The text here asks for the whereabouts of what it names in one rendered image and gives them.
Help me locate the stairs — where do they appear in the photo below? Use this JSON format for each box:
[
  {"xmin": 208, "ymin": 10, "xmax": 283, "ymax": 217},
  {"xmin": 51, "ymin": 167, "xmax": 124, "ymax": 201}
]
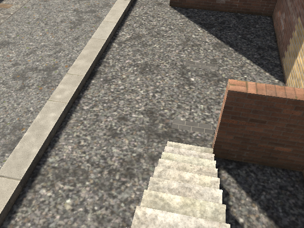
[{"xmin": 131, "ymin": 141, "xmax": 231, "ymax": 228}]

